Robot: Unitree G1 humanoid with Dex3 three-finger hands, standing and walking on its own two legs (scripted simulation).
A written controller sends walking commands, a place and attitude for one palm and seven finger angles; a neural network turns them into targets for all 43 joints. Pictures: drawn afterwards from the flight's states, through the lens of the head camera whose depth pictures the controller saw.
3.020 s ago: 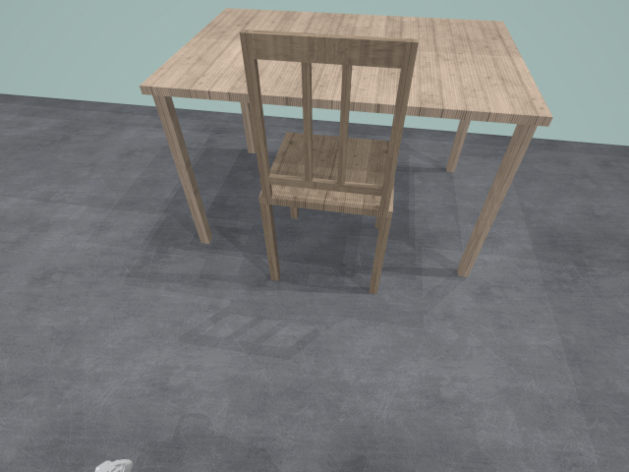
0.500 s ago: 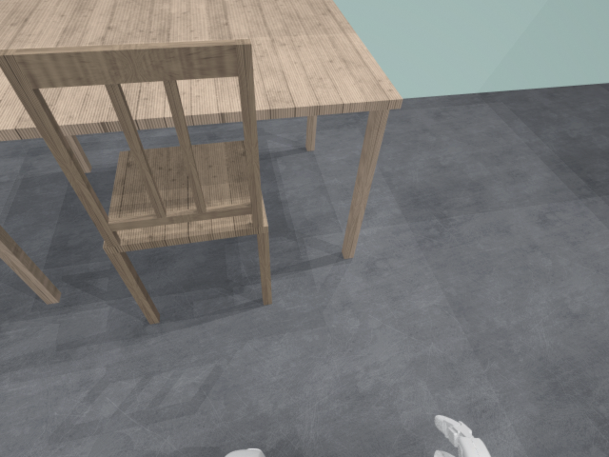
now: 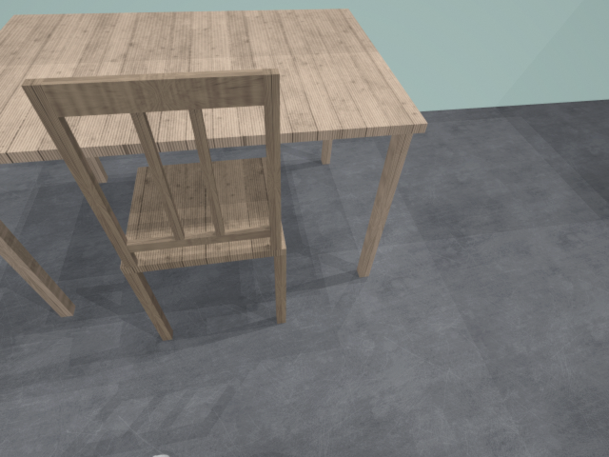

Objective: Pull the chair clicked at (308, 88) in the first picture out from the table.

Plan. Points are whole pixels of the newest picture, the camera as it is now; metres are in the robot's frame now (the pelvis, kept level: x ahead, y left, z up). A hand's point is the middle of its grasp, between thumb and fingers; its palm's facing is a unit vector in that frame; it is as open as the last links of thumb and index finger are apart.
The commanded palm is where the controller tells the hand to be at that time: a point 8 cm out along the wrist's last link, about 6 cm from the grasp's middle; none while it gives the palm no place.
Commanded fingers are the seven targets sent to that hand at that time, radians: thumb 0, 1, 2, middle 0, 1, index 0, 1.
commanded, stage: turn to face it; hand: left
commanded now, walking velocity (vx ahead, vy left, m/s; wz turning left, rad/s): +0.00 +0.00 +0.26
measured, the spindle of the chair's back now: (162, 184) +0.65 +0.30 -0.07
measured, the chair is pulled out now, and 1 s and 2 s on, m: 0.00 0.00 0.00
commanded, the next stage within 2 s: take the last steps up to it in 0.20 s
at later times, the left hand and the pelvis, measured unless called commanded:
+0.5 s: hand out of the picture -0.04 +0.13 -0.16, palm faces +0.24 -0.95 -0.21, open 7.4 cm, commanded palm none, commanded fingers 0.00 0.90 0.90 -0.20 -0.30 -0.20 -0.30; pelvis -0.01 -0.05 +0.00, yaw +10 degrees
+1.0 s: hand out of the picture +0.12 +0.16 -0.18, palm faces +0.14 -0.97 -0.18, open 7.4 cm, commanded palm none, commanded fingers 0.00 0.90 0.90 -0.20 -0.30 -0.20 -0.30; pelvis +0.11 -0.03 -0.01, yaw +7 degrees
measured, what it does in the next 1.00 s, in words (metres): walks ahead: right foot, then left foot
